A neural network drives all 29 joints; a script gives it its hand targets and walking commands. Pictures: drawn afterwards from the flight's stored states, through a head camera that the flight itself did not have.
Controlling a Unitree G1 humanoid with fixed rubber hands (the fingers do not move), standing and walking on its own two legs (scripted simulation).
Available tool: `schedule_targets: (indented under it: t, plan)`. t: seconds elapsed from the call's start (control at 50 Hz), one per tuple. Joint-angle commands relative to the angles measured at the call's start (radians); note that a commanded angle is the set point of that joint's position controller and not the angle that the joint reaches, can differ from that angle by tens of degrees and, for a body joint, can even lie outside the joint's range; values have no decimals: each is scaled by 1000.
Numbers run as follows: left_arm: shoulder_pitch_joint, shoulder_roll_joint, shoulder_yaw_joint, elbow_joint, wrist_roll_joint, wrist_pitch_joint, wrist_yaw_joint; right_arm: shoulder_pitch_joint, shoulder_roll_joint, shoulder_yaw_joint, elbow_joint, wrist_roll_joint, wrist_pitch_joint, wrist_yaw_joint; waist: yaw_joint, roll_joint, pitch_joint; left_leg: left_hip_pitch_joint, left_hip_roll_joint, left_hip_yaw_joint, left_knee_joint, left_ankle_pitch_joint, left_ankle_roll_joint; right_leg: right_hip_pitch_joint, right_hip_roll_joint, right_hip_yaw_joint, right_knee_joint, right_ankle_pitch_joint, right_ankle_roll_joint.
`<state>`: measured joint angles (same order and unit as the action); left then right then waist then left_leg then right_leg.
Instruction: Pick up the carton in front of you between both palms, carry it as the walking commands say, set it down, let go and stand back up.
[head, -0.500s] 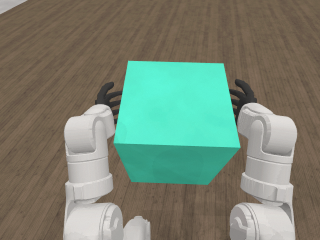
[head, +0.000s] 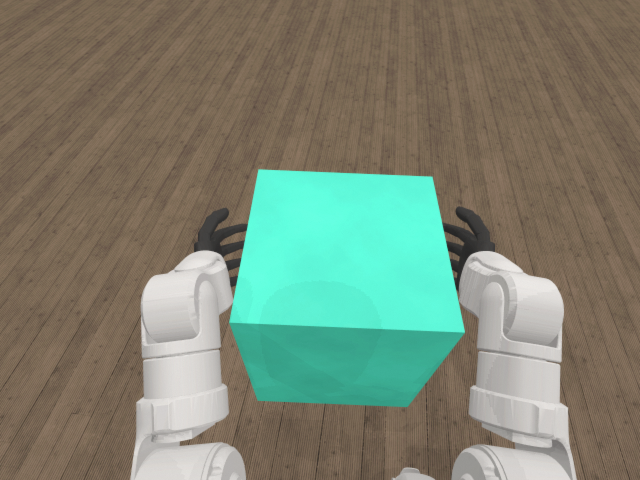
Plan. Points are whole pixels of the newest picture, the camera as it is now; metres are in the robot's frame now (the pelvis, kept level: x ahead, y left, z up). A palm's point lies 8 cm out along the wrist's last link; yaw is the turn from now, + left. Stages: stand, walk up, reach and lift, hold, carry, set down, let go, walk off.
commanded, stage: carry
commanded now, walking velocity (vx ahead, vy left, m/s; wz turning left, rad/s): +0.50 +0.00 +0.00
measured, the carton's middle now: (338, 297) +0.35 +0.01 +0.03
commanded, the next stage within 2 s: none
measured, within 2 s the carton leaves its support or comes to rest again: neither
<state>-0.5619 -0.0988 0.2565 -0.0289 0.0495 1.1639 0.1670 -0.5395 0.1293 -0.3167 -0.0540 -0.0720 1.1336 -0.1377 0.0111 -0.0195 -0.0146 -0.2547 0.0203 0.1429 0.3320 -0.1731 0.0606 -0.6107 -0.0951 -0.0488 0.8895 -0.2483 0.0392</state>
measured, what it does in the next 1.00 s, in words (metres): walks ahead: right foot, then left foot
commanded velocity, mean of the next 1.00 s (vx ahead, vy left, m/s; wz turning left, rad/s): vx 0.50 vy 0.00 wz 0.00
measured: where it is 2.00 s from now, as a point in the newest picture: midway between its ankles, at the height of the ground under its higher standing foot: (328, 207)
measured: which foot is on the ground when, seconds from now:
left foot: down 0.00-0.22, up 0.24-0.62, down 0.64-1.00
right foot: up 0.00-0.18, down 0.20-0.66, up 0.68-1.00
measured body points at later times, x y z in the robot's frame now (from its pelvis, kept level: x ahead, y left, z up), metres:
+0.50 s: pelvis +0.32 -0.04 +0.00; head +0.29 -0.05 +0.45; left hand +0.56 +0.13 +0.09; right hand +0.59 -0.17 +0.09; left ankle +0.43 +0.12 -0.71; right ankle +0.24 -0.13 -0.75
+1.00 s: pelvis +0.61 +0.01 +0.00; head +0.59 +0.02 +0.45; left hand +0.87 +0.16 +0.09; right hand +0.86 -0.14 +0.10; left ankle +0.55 +0.09 -0.75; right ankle +0.75 -0.15 -0.70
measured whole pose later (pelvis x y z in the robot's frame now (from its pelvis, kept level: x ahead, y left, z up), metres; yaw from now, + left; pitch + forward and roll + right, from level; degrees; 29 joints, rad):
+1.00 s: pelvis +0.61 +0.01 +0.00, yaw +0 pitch +4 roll -1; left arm -0.01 -0.13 0.04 -0.48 0.08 1.22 0.12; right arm -0.02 0.13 -0.06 -0.46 -0.06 1.19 -0.11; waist -0.02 -0.01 -0.16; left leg -0.07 0.03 0.21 0.22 -0.22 0.03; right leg -0.62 -0.13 -0.11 0.66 -0.06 0.03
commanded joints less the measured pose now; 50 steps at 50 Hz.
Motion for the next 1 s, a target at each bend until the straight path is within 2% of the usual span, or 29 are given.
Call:
schedule_targets:
  t: [0.0,0.1,0.14,0.16,0.18,0.2,0.22,0.24,0.26,0.28,0.3,0.32,0.36,0.4,0.46,0.54,0.58,0.6,0.62,0.64,0.66,0.68,0.7,0.72,0.74,0.76,0.82,0.9,0.98]
  plan:
    - [-599,-988,-734,-103,-285,-43,-120,-561,893,729,-73,288,-6,126,-26,164,-461,456,214,-151,-70,384,83,-38,16,-56,-176,56,8]
    - [-420,-954,-781,-187,-285,-31,-147,-368,861,788,-155,275,-4,141,-40,198,-390,477,185,-71,-8,511,47,73,73,-126,-449,193,-21]
    - [-321,-940,-790,-219,-281,-17,-161,-286,855,817,-193,275,9,148,-25,166,-405,396,167,-14,127,545,9,297,100,-180,-566,260,-37]
    - [-258,-923,-787,-239,-273,-7,-166,-230,849,840,-226,278,18,151,-21,127,-440,263,152,10,239,504,-23,505,76,-162,-545,236,-56]
    - [-185,-906,-780,-249,-257,2,-171,-223,832,851,-249,284,30,156,7,31,-508,74,142,19,432,251,-52,727,-83,22,-506,211,-96]
    - [-146,-864,-764,-246,-233,3,-168,-205,857,877,-255,300,45,164,17,-225,-548,-252,27,7,675,-27,-89,950,-292,400,-521,258,-239]
    - [-99,-876,-764,-268,-228,4,-171,-196,860,892,-287,315,49,173,20,-309,-499,-475,-22,-62,818,-335,-85,1009,-324,498,-570,323,-300]
    - [-93,-913,-779,-306,-246,8,-182,-203,886,913,-312,329,50,179,20,-224,-462,-532,31,-121,899,-348,-66,959,-321,418,-558,368,-293]
    - [-70,-956,-789,-325,-257,9,-195,-189,907,926,-335,340,49,186,16,-116,-437,-519,71,-138,869,-297,-59,891,-296,342,-568,386,-255]
    - [-63,-984,-804,-356,-268,4,-206,-165,928,944,-360,350,45,192,8,-58,-399,-496,102,-138,795,-228,-62,814,-274,279,-606,352,-212]
    - [-63,-995,-813,-379,-279,0,-214,-142,958,959,-377,356,42,198,5,-50,-377,-438,112,-129,703,-178,-70,734,-251,214,-648,291,-181]
    - [-53,-1000,-823,-416,-293,-3,-219,-109,976,965,-393,356,39,200,2,-85,-372,-393,94,-101,650,-137,-80,693,-225,165,-672,262,-170]
    - [1,-988,-835,-462,-309,1,-231,-26,974,961,-421,340,36,197,1,-120,-347,-379,81,-67,548,-85,-97,670,-196,97,-707,211,-176]
    - [54,-960,-847,-500,-318,10,-236,45,952,953,-450,323,44,189,2,-119,-303,-367,82,-40,414,-17,-105,647,-172,39,-722,212,-169]
    - [77,-868,-849,-531,-320,35,-228,89,869,934,-472,303,71,178,5,-124,-239,-321,65,4,270,72,-95,611,-153,-16,-723,258,-154]
    - [88,-771,-832,-529,-312,77,-207,103,758,895,-472,295,112,165,9,-134,-153,-266,58,43,186,131,-68,597,-157,-35,-704,254,-133]
    - [77,-740,-830,-525,-311,94,-199,103,722,872,-460,293,128,162,1,-123,-151,-145,33,93,147,87,-51,564,-148,-75,-597,313,-114]
    - [71,-730,-831,-523,-311,102,-195,113,708,857,-445,289,135,161,-8,-90,-182,-14,-5,131,131,35,-45,520,-115,-123,-468,375,-94]
    - [67,-716,-826,-515,-310,110,-190,129,698,841,-426,285,141,160,-24,-27,-246,187,30,72,134,-24,-36,408,-77,-163,-274,356,-66]
    - [50,-715,-832,-532,-314,121,-189,129,686,825,-411,280,142,160,-39,195,-334,381,270,-350,13,-214,62,172,15,-163,26,179,-12]
    - [34,-726,-843,-540,-317,125,-192,139,717,830,-390,283,139,162,-38,384,-365,493,400,-675,-126,-174,155,-43,114,-88,239,-209,-2]
    - [23,-767,-860,-533,-326,118,-198,132,754,840,-408,301,135,169,-30,289,-353,464,414,-621,-111,-53,157,-94,51,15,360,-245,-27]
    - [26,-813,-863,-516,-325,108,-206,115,804,856,-413,310,125,179,-32,201,-361,402,386,-539,-99,1,146,-96,10,37,390,-202,-49]
    - [29,-861,-871,-503,-323,94,-214,91,852,876,-421,320,113,189,-25,101,-348,316,368,-457,-106,-23,110,-69,-33,54,347,-133,-57]
    - [30,-903,-874,-493,-317,78,-220,64,887,897,-432,332,100,199,-21,63,-329,238,341,-374,-136,-60,72,-29,-60,65,273,-74,-57]
    - [34,-930,-879,-486,-310,64,-224,49,904,914,-438,343,87,207,-18,88,-323,193,318,-309,-161,-103,50,-1,-55,43,230,-29,-54]
    - [91,-945,-879,-466,-276,30,-216,64,897,940,-443,362,62,221,-20,139,-301,170,285,-205,-216,-146,53,-5,-45,-10,79,43,-31]
    - [122,-901,-869,-491,-259,19,-198,93,849,945,-464,365,54,222,-23,134,-246,228,259,-134,-242,-66,65,-56,-35,-56,-156,153,-2]
    - [134,-839,-873,-535,-276,40,-190,136,788,921,-482,340,70,205,-24,148,-183,258,233,-55,-224,53,52,-23,-14,-98,-302,239,-12]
